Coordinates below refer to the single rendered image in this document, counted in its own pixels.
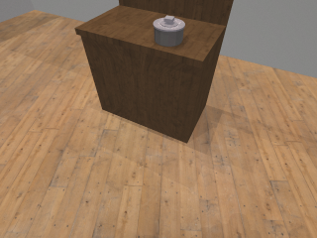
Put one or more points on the lid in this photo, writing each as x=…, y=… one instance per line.
x=175, y=26

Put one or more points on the table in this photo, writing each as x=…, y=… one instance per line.
x=162, y=88

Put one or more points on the knob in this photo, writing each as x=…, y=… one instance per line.
x=168, y=19

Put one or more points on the pot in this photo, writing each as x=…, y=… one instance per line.
x=168, y=39

